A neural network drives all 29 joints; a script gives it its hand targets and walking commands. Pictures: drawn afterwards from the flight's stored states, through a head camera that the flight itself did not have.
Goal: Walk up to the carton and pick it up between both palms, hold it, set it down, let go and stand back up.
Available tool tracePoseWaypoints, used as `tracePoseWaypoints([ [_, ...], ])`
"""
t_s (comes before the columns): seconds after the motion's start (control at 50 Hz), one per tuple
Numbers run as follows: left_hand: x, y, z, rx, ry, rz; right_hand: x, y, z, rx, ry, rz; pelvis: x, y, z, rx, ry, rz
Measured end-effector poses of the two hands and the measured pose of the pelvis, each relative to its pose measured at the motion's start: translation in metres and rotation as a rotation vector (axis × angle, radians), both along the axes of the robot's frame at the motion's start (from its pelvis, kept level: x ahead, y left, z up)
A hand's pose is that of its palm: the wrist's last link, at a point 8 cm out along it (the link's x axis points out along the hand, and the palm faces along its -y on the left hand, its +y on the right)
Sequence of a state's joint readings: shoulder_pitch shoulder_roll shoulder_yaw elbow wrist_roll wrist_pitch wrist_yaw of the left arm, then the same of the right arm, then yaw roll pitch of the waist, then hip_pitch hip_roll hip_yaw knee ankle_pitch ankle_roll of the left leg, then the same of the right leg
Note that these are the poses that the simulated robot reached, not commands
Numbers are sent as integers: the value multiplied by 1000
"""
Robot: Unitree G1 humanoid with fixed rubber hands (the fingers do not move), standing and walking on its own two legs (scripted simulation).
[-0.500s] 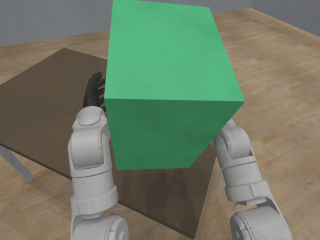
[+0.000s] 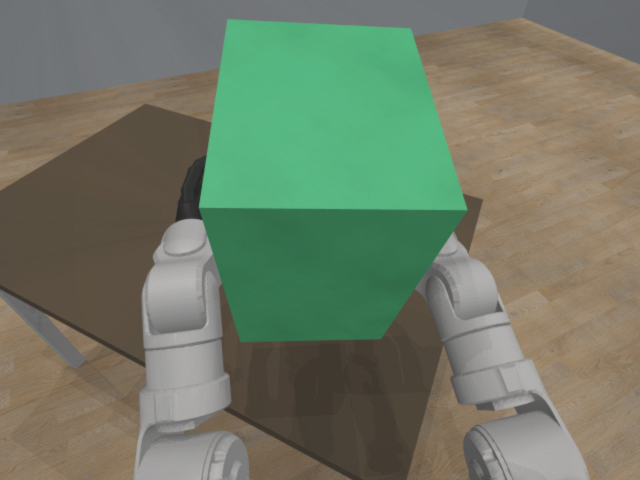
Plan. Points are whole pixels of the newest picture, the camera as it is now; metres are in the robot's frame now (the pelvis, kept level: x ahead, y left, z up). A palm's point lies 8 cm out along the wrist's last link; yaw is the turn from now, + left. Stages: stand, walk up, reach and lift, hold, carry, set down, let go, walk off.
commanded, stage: hold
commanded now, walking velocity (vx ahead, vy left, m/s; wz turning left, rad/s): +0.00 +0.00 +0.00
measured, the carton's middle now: (315, 203) +0.34 +0.01 +0.21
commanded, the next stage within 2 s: none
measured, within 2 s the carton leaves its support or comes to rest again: neither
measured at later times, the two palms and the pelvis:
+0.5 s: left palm (193, 220) +0.35 +0.14 +0.18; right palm (416, 219) +0.37 -0.12 +0.16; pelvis +0.01 +0.00 +0.00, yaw +1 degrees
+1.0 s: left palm (204, 226) +0.32 +0.12 +0.20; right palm (445, 236) +0.33 -0.14 +0.17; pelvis -0.03 -0.01 +0.00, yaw +0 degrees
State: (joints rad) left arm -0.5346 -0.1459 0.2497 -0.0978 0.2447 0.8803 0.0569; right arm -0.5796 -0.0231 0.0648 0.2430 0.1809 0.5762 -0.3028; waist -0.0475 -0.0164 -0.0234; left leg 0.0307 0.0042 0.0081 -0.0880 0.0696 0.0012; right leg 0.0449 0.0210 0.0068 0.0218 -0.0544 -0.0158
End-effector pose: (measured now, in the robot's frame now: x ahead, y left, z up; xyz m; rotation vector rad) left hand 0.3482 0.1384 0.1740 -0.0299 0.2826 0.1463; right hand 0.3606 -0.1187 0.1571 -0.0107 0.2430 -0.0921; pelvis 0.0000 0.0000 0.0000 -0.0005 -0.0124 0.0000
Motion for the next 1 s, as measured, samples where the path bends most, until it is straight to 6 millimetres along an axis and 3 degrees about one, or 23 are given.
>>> tracePoseWaypoints([
  [0.2, 7, 8, -4, -26, 23, 9, 9, 7, 0, -2, 27, 3, 20, 3, 0, 5, -9, -8],
  [0.34, 6, 11, -2, -15, 34, 22, 11, 11, -5, 32, 39, 14, 22, 4, -1, 7, -25, 0],
  [0.54, 0, -1, 8, -2, 1, 19, 5, 0, 0, 51, 4, 16, 12, -2, -1, 7, -29, 17],
  [0.78, -23, -21, 9, -3, 20, -21, -27, -21, -2, 21, 18, -6, -8, -13, -1, 3, -100, 6],
  [1.0, -29, -18, 26, 6, -26, -19, -33, -18, 12, 32, -29, -10, -26, -12, 0, -1, -79, 2],
])
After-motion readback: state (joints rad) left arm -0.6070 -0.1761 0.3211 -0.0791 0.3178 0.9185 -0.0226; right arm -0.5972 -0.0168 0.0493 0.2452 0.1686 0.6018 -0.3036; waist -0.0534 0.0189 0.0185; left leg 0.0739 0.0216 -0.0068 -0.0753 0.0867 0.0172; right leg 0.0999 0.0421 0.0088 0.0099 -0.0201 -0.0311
